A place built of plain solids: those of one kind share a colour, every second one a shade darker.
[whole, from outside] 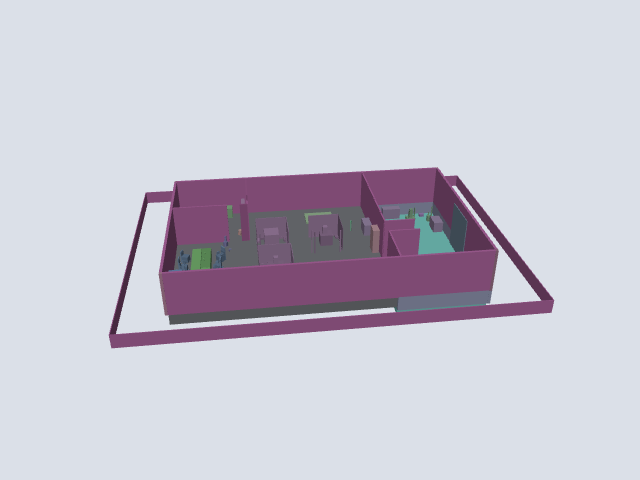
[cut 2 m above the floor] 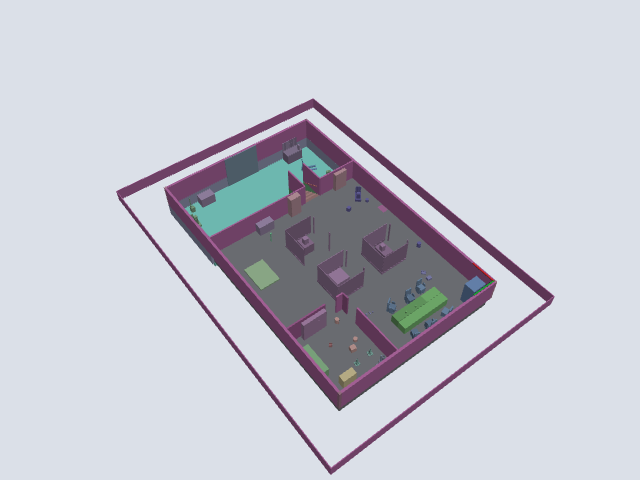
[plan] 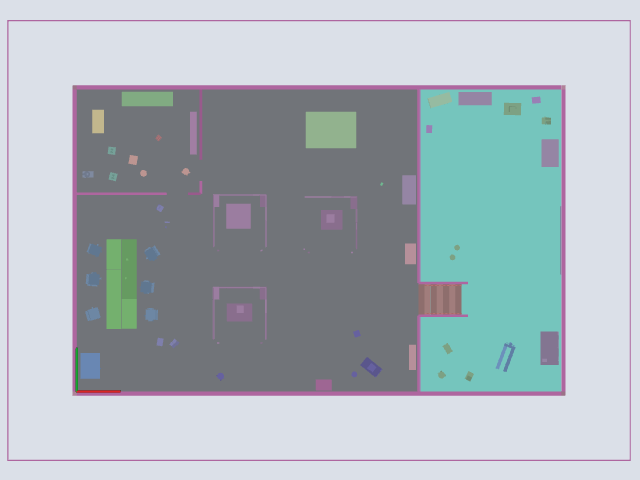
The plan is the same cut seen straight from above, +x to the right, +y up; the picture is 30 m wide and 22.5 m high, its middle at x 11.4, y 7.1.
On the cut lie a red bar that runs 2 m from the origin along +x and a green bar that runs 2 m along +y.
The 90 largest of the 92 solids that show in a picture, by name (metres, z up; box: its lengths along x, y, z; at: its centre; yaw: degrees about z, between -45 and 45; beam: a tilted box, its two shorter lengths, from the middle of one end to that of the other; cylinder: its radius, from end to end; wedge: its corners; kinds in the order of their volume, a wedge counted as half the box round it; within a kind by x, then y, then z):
{
 "wall_1": {"box": [0.06, 20.68, 1.05], "at": [-3.23, 7.08, 0.47]},
 "wall_2": {"box": [0.2, 14.16, 3.38], "at": [-0.1, 7.08, 1.64]},
 "wall_3": {"box": [4.22, 0.12, 3.38], "at": [2.11, 9.27, 1.64]},
 "wall_4": {"box": [0.6, 0.12, 3.38], "at": [5.52, 9.27, 1.64]},
 "wall_5": {"box": [0.12, 0.6, 3.38], "at": [5.82, 9.57, 1.64]},
 "wall_6": {"box": [0.12, 3.29, 3.38], "at": [5.82, 12.51, 1.64]},
 "wall_7": {"box": [29.23, 0.06, 1.05], "at": [11.36, -3.23, 0.47]},
 "wall_8": {"box": [22.71, 0.2, 3.38], "at": [11.36, -0.1, 1.64]},
 "wall_9": {"box": [22.71, 0.2, 3.38], "at": [11.36, 14.26, 1.64]},
 "wall_10": {"box": [29.23, 0.06, 1.05], "at": [11.36, 17.39, 0.47]},
 "wall_11": {"box": [0.12, 3.55, 3.38], "at": [16.02, 1.77, 1.64]},
 "wall_12": {"box": [0.12, 9.07, 3.38], "at": [16.02, 9.62, 1.64]},
 "wall_13": {"box": [2.32, 0.12, 3.38], "at": [17.18, 3.55, 1.64]},
 "wall_14": {"box": [2.32, 0.12, 3.38], "at": [17.18, 5.08, 1.64]},
 "wall_15": {"box": [0.2, 14.16, 3.38], "at": [22.81, 7.08, 1.64]},
 "wall_16": {"box": [0.06, 20.68, 1.05], "at": [25.94, 7.08, 0.47]},
 "ground_1": {"box": [6.69, 14.16, 0.5], "at": [19.37, 7.08, -1.37]},
 "pit_1": {"box": [0.12, 3.55, 1.17], "at": [16.08, 1.77, -0.58]},
 "pit_2": {"box": [0.12, 9.07, 1.17], "at": [16.08, 9.62, -0.58]},
 "pit_3": {"box": [6.69, 0.2, 1.17], "at": [19.37, -0.1, -0.58]},
 "pit_4": {"box": [6.69, 0.2, 1.17], "at": [19.37, 14.26, -0.58]},
 "pit_5": {"box": [0.2, 14.56, 1.17], "at": [22.81, 7.08, -0.58]},
 "cell_hall_1": {"box": [0.045, 2.45, 2.09], "at": [6.42, 3.64, 1.0]},
 "cell_hall_2": {"box": [0.045, 2.45, 2.04], "at": [6.42, 7.98, 0.97]},
 "cell_hall_3": {"box": [0.3, 0.6, 0.21], "at": [6.53, 4.6, 0.06]},
 "cell_hall_4": {"box": [0.3, 0.6, 0.24], "at": [6.53, 8.95, 0.07]},
 "cell_hall_5": {"box": [1.15, 1.18, 1.32], "at": [7.58, 8.21, 0.61]},
 "cell_hall_6": {"box": [1.2, 0.85, 1.07], "at": [7.63, 3.7, 0.48]},
 "cell_hall_7": {"box": [2.45, 0.045, 2.09], "at": [7.64, 4.86, 1.0]},
 "cell_hall_8": {"box": [2.45, 0.045, 2.04], "at": [7.64, 9.21, 0.97]},
 "cell_hall_9": {"box": [0.33, 0.35, 1.61], "at": [7.66, 3.85, 0.75]},
 "cell_hall_10": {"box": [0.33, 0.6, 0.21], "at": [8.74, 4.6, 0.06]},
 "cell_hall_11": {"box": [0.33, 0.6, 0.24], "at": [8.74, 8.95, 0.07]},
 "cell_hall_12": {"box": [0.07, 1.23, 0.21], "at": [8.86, 3.07, 0.06]},
 "cell_hall_13": {"box": [0.045, 2.45, 2.09], "at": [8.87, 3.64, 1.0]},
 "cell_hall_14": {"box": [0.045, 2.45, 2.04], "at": [8.87, 7.98, 0.97]},
 "cell_hall_15": {"box": [1.23, 0.07, 0.17], "at": [11.31, 9.12, 0.04]},
 "cell_hall_16": {"box": [0.38, 0.4, 1.55], "at": [11.89, 8.1, 0.73]},
 "cell_hall_17": {"box": [2.45, 0.04, 2.06], "at": [11.89, 9.11, 0.98]},
 "cell_hall_18": {"box": [1.0, 0.93, 0.97], "at": [11.95, 8.04, 0.43]},
 "cell_hall_19": {"box": [0.33, 0.6, 0.17], "at": [12.99, 8.85, 0.04]},
 "cell_hall_20": {"box": [0.04, 2.45, 2.06], "at": [13.12, 7.89, 0.98]},
 "phone_booth_1": {"box": [0.93, 1.2, 2.34], "at": [0.63, 1.2, 1.12]},
 "phone_booth_2": {"box": [0.92, 1.2, 2.34], "at": [0.63, 1.2, 1.12]},
 "desk_hall_front_1": {"box": [0.7, 1.4, 0.8], "at": [1.74, 3.63, 0.35]},
 "desk_hall_front_2": {"box": [0.7, 1.4, 0.8], "at": [1.74, 5.03, 0.35]},
 "desk_hall_front_3": {"box": [0.7, 1.4, 0.8], "at": [1.74, 6.43, 0.35]},
 "desk_hall_front_4": {"box": [0.7, 1.4, 0.79], "at": [2.46, 3.63, 0.34]},
 "desk_hall_front_5": {"box": [0.7, 1.4, 0.8], "at": [2.46, 5.03, 0.35]},
 "desk_hall_front_6": {"box": [0.7, 1.4, 0.8], "at": [2.46, 6.43, 0.35]},
 "workbench_1": {"box": [0.65, 1.37, 1.0], "at": [15.58, 9.45, 0.45]},
 "workbench_2": {"box": [1.56, 0.62, 1.04], "at": [18.68, 13.73, -0.65]},
 "workbench_3": {"box": [0.84, 1.57, 1.04], "at": [22.15, 2.03, -0.65]},
 "workbench_4": {"box": [0.81, 1.3, 0.97], "at": [22.19, 11.17, -0.69]},
 "steps_1": {"box": [0.29, 1.54, 1.17], "at": [16.15, 4.31, -0.58]},
 "steps_2": {"box": [0.29, 1.54, 1.01], "at": [16.44, 4.31, -0.66]},
 "steps_3": {"box": [0.29, 1.54, 0.85], "at": [16.73, 4.31, -0.74]},
 "steps_4": {"box": [0.29, 1.54, 0.69], "at": [17.02, 4.31, -0.82]},
 "steps_5": {"box": [0.29, 1.54, 0.53], "at": [17.31, 4.31, -0.9]},
 "steps_6": {"box": [0.29, 1.54, 0.37], "at": [17.6, 4.31, -0.98]},
 "steps_7": {"box": [0.29, 1.54, 0.21], "at": [17.89, 4.31, -1.06]},
 "shelf_workshop_1": {"box": [0.32, 1.95, 1.42], "at": [5.47, 12.11, 0.66]},
 "shelf_workshop_2": {"box": [0.32, 2.0, 1.98], "at": [5.47, 12.11, 0.94]},
 "shelving_bins_1": {"box": [0.52, 0.99, 2.05], "at": [15.64, 6.45, 0.98]},
 "shelving_bins_2": {"box": [0.32, 1.19, 1.88], "at": [15.74, 1.6, 0.89]},
 "bench_workshop_1": {"box": [2.4, 0.68, 0.95], "at": [3.31, 13.71, 0.42]},
 "onway_lane_1": {"box": [2.36, 1.72, 0.2], "at": [11.92, 12.26, 0.05]},
 "chair_hall_front_1": {"box": [0.5, 0.53, 0.54], "at": [0.81, 3.64, 0.22], "yaw": 17.1},
 "chair_hall_front_2": {"box": [0.5, 0.5, 0.51], "at": [0.81, 5.25, 0.2], "yaw": -4.7},
 "chair_hall_front_3": {"box": [0.5, 0.47, 0.54], "at": [0.87, 6.62, 0.22], "yaw": -20.8},
 "chair_hall_front_4": {"box": [0.5, 0.5, 0.56], "at": [3.25, 4.88, 0.23], "yaw": -5.7},
 "chair_hall_front_5": {"box": [0.47, 0.47, 0.54], "at": [3.46, 3.6, 0.22], "yaw": -1.1},
 "chair_hall_front_6": {"box": [0.47, 0.5, 0.49], "at": [3.49, 6.44, 0.2], "yaw": 32.4},
 "roller_door_1": {"box": [0.06, 3.2, 3.77], "at": [22.68, 7.08, 0.72]},
 "chest_workshop_1": {"box": [0.55, 1.1, 1.01], "at": [1.0, 12.66, 0.46]},
 "cart_1": {"box": [1.04, 0.49, 1.17], "at": [17.03, 13.66, -0.58], "yaw": 16.6},
 "wall_corner_1": {"box": [0.2, 0.2, 3.38], "at": [-0.1, -0.1, 1.64]},
 "wall_corner_2": {"box": [0.2, 0.2, 3.38], "at": [-0.1, 14.26, 1.64]},
 "wall_corner_3": {"box": [0.2, 0.2, 3.38], "at": [22.81, -0.1, 1.64]},
 "pit_flight_1": {"box": [2.32, 0.12, 1.17], "at": [17.18, 3.55, -0.58]},
 "clutter_room_bay_1": {"box": [0.29, 0.46, 0.31], "at": [17.38, 2.01, -1.02], "yaw": 31.4},
 "clutter_room_bay_2": {"box": [0.81, 0.57, 0.24], "at": [20.42, 13.24, -1.05], "yaw": -1.0},
 "clutter_room_hall_1": {"box": [0.94, 0.51, 0.24], "at": [13.81, 1.14, 0.07], "yaw": -39.0},
 "clutter_room_workshop_1": {"box": [0.39, 0.42, 0.45], "at": [2.64, 10.85, 0.17], "yaw": -10.8},
 "crate_1": {"box": [0.27, 0.37, 0.34], "at": [16.52, 12.3, -1.0], "yaw": -1.3},
 "crate_2": {"box": [0.4, 0.3, 0.28], "at": [21.54, 13.66, -1.03], "yaw": 5.3},
 "pallet_jack_1": {"box": [0.16, 1.13, 0.13], "at": [19.9, 1.59, -1.1], "yaw": -20.5},
 "pallet_jack_2": {"box": [0.16, 1.13, 0.13], "at": [20.25, 1.46, -1.1], "yaw": -20.5},
 "clutter_room_hall_front_1": {"box": [0.28, 0.37, 0.25], "at": [3.91, 2.32, 0.08], "yaw": -9.1},
 "laid_mat_entry_mat_1": {"box": [0.76, 0.52, 0.05], "at": [11.57, 0.3, -0.02]}
}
